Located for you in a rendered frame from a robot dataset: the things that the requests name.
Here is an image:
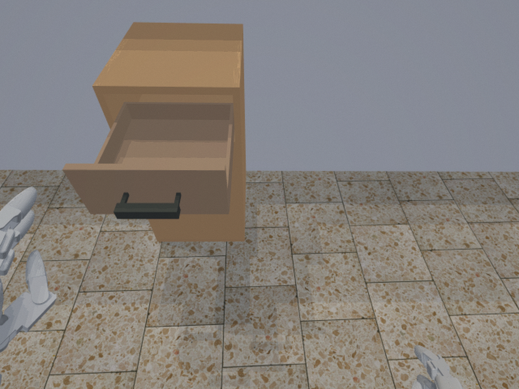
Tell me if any handle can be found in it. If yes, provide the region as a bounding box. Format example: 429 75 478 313
114 193 181 219

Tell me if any cabinet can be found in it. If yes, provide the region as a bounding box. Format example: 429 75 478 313
92 22 246 242

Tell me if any drawer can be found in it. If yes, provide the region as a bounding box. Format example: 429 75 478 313
62 102 234 214

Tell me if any robot left hand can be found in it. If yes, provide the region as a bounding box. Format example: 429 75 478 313
0 186 57 352

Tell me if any robot right hand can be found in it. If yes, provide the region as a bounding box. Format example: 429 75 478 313
411 345 463 389

